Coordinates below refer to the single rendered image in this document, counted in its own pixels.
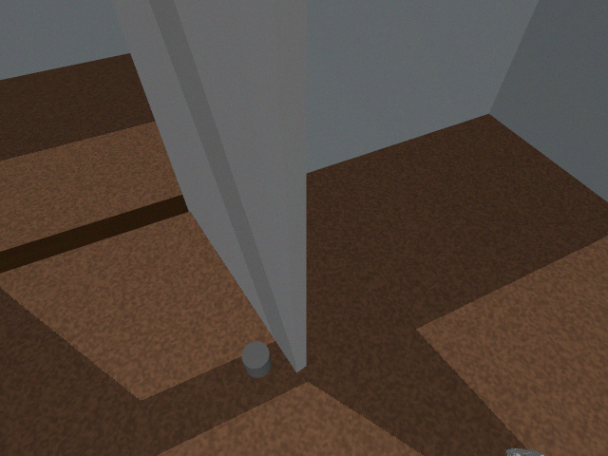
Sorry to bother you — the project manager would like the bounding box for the can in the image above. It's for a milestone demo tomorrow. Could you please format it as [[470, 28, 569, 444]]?
[[241, 341, 272, 378]]

